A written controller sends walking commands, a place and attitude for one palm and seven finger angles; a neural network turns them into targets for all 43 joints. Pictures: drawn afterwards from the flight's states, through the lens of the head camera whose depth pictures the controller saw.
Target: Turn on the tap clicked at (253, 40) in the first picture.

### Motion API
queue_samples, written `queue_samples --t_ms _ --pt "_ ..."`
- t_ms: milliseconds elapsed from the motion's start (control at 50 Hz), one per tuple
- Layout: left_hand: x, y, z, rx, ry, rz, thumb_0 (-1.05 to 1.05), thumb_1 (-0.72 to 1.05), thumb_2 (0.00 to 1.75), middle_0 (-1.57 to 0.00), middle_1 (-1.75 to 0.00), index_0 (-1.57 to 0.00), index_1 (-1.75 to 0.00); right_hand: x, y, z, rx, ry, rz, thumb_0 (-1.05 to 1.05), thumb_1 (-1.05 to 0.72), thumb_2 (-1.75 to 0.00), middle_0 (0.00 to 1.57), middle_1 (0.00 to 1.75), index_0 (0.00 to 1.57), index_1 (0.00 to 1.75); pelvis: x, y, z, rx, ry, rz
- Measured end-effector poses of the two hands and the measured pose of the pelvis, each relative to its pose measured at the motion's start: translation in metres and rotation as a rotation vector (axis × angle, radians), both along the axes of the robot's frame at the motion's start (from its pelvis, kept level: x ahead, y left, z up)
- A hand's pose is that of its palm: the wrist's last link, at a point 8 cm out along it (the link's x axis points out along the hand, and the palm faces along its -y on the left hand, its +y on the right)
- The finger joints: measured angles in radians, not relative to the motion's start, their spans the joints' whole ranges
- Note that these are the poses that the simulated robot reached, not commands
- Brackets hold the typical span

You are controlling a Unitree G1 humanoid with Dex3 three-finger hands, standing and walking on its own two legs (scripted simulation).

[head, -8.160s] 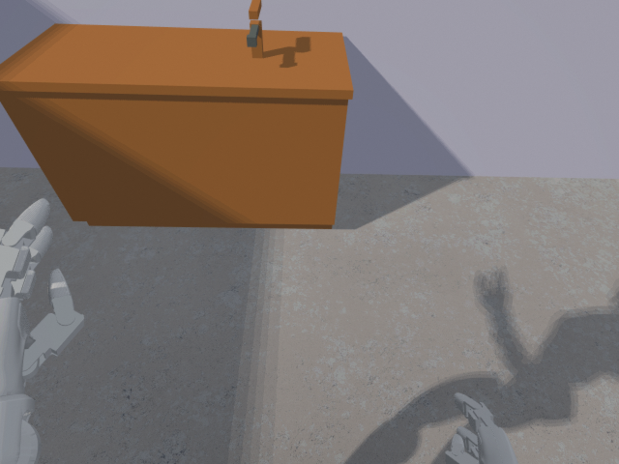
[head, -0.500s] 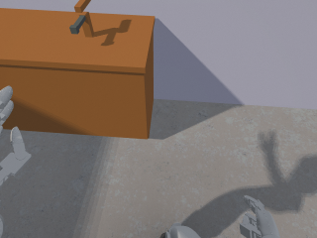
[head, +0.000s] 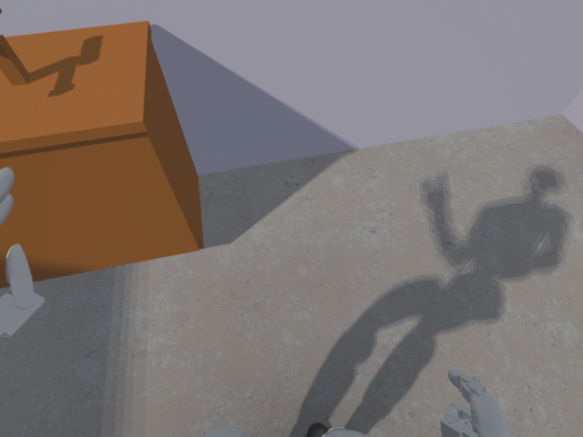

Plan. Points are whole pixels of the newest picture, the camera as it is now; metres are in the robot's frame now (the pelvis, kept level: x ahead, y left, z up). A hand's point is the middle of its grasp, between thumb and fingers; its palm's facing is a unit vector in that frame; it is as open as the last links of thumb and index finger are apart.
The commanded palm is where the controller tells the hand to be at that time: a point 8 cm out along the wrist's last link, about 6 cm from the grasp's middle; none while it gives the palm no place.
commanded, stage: turn to face it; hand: left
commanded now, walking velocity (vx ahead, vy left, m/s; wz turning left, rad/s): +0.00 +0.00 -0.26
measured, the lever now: out of the picture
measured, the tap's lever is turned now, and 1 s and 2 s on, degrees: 0 0 0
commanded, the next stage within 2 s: take the last steps up to it in 0.18 s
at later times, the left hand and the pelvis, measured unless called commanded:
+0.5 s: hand (86, 335) +0.19 +0.18 +0.17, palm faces +0.27 -0.84 -0.46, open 7.4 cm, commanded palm +0.13 +0.25 +0.18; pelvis -0.05 -0.02 +0.00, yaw -5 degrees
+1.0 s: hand (26, 307) +0.21 +0.25 +0.17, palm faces +0.38 -0.81 -0.45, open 7.4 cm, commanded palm +0.15 +0.30 +0.18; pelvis -0.01 +0.02 -0.01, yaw -1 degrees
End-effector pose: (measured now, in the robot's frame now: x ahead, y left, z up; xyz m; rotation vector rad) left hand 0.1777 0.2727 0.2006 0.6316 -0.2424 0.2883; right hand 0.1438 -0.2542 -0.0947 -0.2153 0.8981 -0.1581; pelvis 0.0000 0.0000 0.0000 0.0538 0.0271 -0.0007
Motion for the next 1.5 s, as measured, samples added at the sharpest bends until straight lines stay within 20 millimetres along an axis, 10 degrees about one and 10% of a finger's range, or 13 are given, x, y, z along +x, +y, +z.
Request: queue_samples --t_ms 220,460,680,980,1180,1360,1500 --pt "-0.019 0.002 -0.018 -0.107 -0.069 0.008 0.01 0.89 0.90 -0.21 -0.30 -0.21 -0.30 -0.021 0.005 0.017 -0.017 -0.139 -0.034 0.02 -0.90 -0.90 0.20 0.30 0.20 0.30 -0.024 0.000 -0.006 -0.035 -0.032 -0.051" --pt "-0.019 -0.046 -0.016 -0.115 -0.052 -0.083 0.02 0.89 0.90 -0.21 -0.30 -0.21 -0.30 -0.060 0.009 -0.009 0.098 -0.077 -0.041 0.01 -0.90 -0.90 0.20 0.30 0.20 0.30 -0.049 -0.021 -0.006 -0.039 -0.040 -0.084" --pt "-0.041 -0.005 -0.016 -0.093 -0.023 -0.015 0.01 0.88 0.90 -0.21 -0.30 -0.22 -0.30 -0.094 -0.015 0.009 -0.063 0.013 -0.076 0.02 -0.90 -0.90 0.20 0.30 0.20 0.30 -0.049 0.000 0.006 -0.012 -0.004 -0.058" --pt "-0.010 0.012 -0.012 -0.058 -0.116 -0.010 0.02 0.89 0.90 -0.21 -0.30 -0.21 -0.30 -0.025 0.057 -0.018 0.098 -0.112 -0.010 0.01 -0.90 -0.90 0.20 0.30 0.20 0.30 -0.015 0.019 -0.014 -0.060 -0.039 -0.029" --pt "0.019 0.042 -0.017 -0.094 -0.039 0.009 0.01 0.88 0.90 -0.21 -0.30 -0.21 -0.30 0.015 0.066 -0.002 0.029 -0.020 0.023 0.02 -0.90 -0.90 0.20 0.30 0.20 0.30 0.018 0.045 0.002 -0.020 -0.017 -0.020" --pt "0.079 0.090 -0.014 -0.058 -0.145 -0.026 0.01 0.89 0.90 -0.21 -0.30 -0.21 -0.30 0.065 0.095 0.000 -0.018 -0.112 -0.056 0.02 -0.90 -0.90 0.20 0.30 0.20 0.30 0.060 0.090 -0.014 -0.029 -0.030 -0.038" --pt "0.110 0.080 -0.002 -0.042 -0.092 -0.070 0.02 0.89 0.90 -0.21 -0.30 -0.21 -0.30 0.090 0.134 -0.005 0.104 -0.130 -0.045 0.01 -0.90 -0.90 0.20 0.30 0.20 0.30 0.093 0.095 -0.006 -0.035 -0.005 -0.054"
